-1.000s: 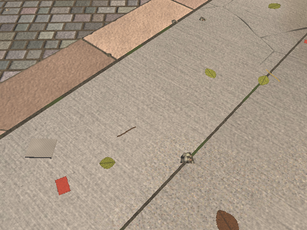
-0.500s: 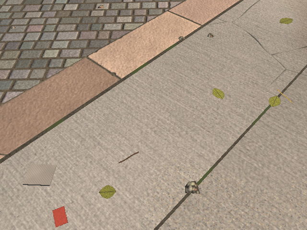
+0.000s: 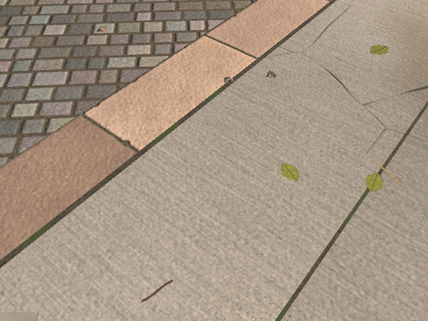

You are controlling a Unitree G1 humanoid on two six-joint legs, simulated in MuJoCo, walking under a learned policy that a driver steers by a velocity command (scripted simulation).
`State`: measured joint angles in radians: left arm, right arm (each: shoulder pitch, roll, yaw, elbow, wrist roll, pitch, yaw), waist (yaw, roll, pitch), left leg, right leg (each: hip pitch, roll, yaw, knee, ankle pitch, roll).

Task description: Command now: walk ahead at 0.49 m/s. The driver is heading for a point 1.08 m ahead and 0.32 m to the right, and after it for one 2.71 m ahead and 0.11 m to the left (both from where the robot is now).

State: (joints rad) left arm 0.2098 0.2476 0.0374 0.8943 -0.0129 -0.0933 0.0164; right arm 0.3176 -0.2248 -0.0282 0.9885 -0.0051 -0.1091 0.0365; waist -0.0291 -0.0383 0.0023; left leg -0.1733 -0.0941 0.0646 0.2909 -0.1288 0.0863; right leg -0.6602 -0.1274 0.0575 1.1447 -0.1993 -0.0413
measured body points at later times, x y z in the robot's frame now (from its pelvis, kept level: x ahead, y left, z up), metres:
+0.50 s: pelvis +0.28 -0.08 +0.00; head +0.29 -0.10 +0.45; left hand +0.34 +0.18 -0.12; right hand +0.36 -0.35 -0.14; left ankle +0.27 +0.08 -0.66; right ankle +0.30 -0.16 -0.74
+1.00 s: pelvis +0.55 -0.02 -0.01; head +0.58 -0.01 +0.44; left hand +0.59 +0.25 -0.16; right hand +0.66 -0.29 -0.12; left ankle +0.61 +0.08 -0.74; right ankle +0.44 -0.16 -0.65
